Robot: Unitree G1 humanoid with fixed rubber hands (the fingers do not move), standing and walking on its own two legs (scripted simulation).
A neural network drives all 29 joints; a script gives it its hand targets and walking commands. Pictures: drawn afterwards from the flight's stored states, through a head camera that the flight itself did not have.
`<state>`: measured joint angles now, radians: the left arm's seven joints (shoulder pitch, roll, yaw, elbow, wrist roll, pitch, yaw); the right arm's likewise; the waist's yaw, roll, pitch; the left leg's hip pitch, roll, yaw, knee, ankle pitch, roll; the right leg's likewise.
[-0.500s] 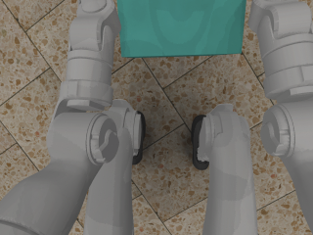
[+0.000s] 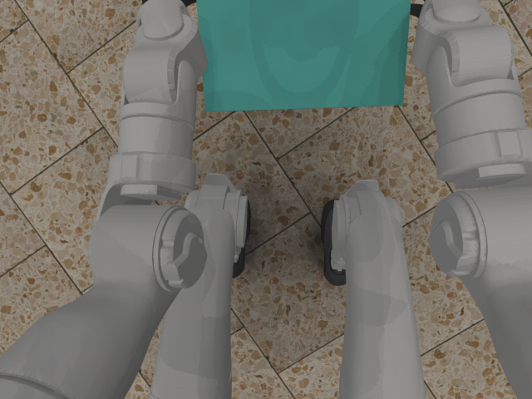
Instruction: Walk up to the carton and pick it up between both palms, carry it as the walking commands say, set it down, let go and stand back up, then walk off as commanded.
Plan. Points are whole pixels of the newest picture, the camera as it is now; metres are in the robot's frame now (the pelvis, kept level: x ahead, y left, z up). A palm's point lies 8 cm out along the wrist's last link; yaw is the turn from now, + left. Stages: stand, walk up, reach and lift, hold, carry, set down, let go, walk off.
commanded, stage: reach and lift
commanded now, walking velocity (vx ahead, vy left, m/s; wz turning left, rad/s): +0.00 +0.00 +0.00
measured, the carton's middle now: (295, 32) +0.55 +0.01 -0.16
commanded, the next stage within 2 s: none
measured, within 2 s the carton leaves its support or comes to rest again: neither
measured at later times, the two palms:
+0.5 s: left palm out of the picture +0.52 +0.15 +0.00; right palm out of the picture +0.53 -0.14 -0.02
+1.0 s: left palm out of the picture +0.50 +0.15 +0.10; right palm out of the picture +0.51 -0.14 +0.08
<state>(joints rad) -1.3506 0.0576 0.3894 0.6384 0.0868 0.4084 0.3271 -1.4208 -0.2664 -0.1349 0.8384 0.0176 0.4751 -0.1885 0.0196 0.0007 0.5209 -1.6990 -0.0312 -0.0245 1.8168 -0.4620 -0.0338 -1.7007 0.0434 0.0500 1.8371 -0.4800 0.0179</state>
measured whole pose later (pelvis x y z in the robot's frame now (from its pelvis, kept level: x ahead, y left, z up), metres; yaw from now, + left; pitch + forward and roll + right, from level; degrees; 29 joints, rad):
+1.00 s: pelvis +0.05 +0.00 +0.12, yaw +0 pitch +24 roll +1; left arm -0.92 -0.09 0.43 0.60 0.20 0.43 0.27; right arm -0.98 -0.09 -0.20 0.83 -0.08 0.47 -0.17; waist 0.02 0.00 0.04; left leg -1.39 -0.03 -0.02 1.41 -0.43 -0.02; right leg -1.39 0.04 0.07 1.43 -0.45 0.02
